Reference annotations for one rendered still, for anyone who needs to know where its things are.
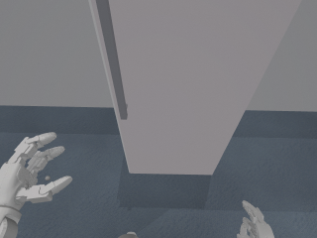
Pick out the robot left hand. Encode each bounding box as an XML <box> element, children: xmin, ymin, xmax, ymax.
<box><xmin>0</xmin><ymin>132</ymin><xmax>73</xmax><ymax>210</ymax></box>

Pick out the robot right hand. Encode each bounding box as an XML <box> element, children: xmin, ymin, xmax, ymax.
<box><xmin>237</xmin><ymin>200</ymin><xmax>274</xmax><ymax>238</ymax></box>

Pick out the left robot forearm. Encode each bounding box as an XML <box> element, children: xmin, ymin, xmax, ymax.
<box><xmin>0</xmin><ymin>205</ymin><xmax>22</xmax><ymax>238</ymax></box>

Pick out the handle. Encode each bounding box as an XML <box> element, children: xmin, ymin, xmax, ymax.
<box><xmin>95</xmin><ymin>0</ymin><xmax>128</xmax><ymax>120</ymax></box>

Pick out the fridge door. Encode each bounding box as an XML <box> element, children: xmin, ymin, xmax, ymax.
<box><xmin>91</xmin><ymin>0</ymin><xmax>302</xmax><ymax>176</ymax></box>

